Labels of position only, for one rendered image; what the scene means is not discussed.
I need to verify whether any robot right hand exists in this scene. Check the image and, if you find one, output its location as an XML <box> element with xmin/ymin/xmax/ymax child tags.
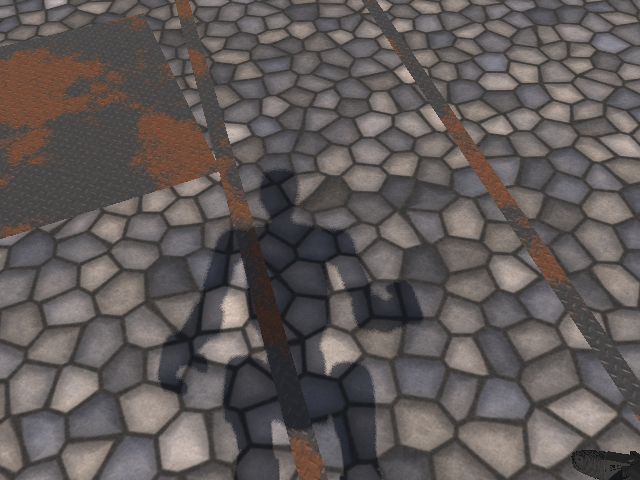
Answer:
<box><xmin>571</xmin><ymin>450</ymin><xmax>640</xmax><ymax>480</ymax></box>

